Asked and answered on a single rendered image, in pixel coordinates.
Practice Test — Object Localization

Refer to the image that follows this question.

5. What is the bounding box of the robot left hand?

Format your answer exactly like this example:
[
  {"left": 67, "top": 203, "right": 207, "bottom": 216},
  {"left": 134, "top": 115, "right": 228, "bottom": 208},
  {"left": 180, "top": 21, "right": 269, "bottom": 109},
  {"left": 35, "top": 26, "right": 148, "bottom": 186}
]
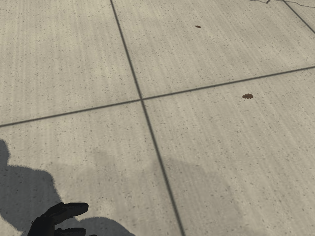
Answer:
[{"left": 28, "top": 202, "right": 97, "bottom": 236}]

